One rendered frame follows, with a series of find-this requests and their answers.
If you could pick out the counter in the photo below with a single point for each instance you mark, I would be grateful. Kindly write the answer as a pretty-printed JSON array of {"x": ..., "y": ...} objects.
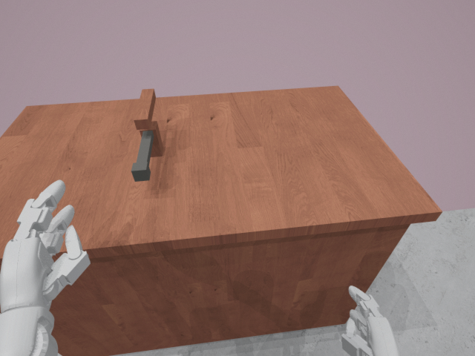
[{"x": 262, "y": 209}]

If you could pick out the tap lever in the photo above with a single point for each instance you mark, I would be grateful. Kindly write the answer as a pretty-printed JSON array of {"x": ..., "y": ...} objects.
[{"x": 140, "y": 170}]

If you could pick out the left robot forearm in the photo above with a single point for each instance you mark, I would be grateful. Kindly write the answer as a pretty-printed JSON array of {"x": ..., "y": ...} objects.
[{"x": 26, "y": 331}]

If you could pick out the left robot hand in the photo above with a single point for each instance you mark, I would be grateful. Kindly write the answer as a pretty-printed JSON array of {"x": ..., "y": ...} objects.
[{"x": 27, "y": 258}]

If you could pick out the right robot hand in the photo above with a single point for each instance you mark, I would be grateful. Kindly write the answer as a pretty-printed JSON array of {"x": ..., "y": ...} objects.
[{"x": 377, "y": 335}]

